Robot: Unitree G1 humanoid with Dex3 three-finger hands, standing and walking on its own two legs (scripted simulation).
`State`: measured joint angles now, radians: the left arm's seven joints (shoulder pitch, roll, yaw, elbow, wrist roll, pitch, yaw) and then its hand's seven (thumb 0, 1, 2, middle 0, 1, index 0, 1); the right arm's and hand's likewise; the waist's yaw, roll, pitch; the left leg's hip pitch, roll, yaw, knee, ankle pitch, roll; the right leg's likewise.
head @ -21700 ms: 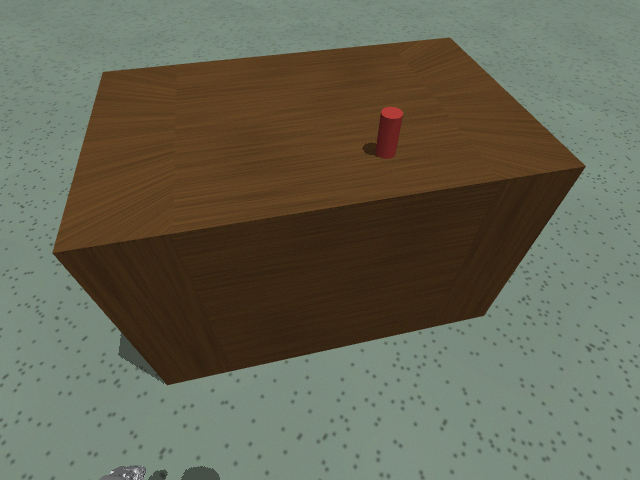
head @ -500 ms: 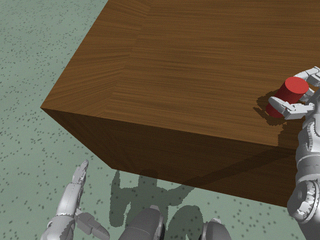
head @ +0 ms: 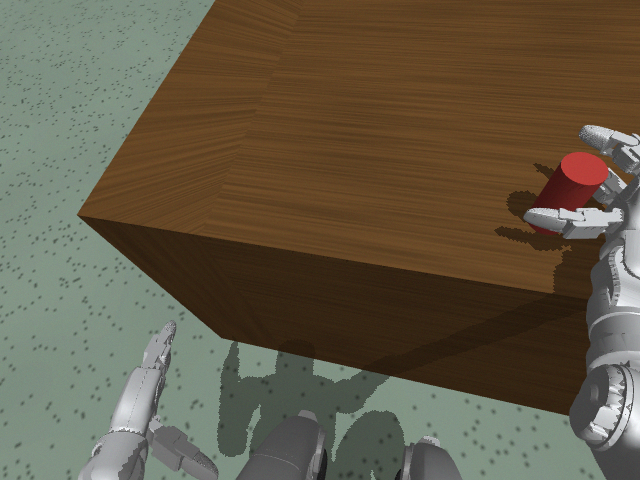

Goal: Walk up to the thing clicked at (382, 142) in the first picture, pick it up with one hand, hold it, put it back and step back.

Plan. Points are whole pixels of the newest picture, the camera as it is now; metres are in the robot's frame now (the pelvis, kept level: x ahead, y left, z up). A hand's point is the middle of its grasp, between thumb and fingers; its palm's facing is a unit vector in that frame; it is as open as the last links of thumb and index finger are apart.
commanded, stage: withdraw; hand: right
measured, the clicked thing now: (563, 196) +0.48 -0.19 +0.05
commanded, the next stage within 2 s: rise in 0.50 s
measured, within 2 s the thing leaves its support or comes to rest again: neither
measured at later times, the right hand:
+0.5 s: hand out of the picture +0.49 -0.26 +0.17, palm faces +0.26 +0.96 -0.03, open 17.1 cm
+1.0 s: hand out of the picture +0.43 -0.37 +0.17, palm faces +0.49 +0.81 -0.31, open 17.5 cm
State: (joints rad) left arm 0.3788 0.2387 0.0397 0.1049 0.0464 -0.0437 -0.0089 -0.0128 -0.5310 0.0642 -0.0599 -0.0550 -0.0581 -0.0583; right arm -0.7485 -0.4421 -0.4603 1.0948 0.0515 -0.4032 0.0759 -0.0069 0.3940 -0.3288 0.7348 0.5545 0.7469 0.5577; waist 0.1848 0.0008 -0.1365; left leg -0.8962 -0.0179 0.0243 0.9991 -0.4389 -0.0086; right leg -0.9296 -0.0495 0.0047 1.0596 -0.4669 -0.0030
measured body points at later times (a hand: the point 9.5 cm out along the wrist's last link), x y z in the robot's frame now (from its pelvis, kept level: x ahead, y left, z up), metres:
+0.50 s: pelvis +0.01 +0.00 +0.02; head +0.07 -0.02 +0.47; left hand +0.15 +0.27 -0.01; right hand +0.47 -0.31 +0.17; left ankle +0.02 +0.13 -0.67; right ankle +0.02 -0.11 -0.67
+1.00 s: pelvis +0.02 +0.00 +0.05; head +0.07 -0.01 +0.50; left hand +0.16 +0.24 -0.02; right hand +0.40 -0.41 +0.19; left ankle +0.02 +0.13 -0.67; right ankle +0.02 -0.11 -0.67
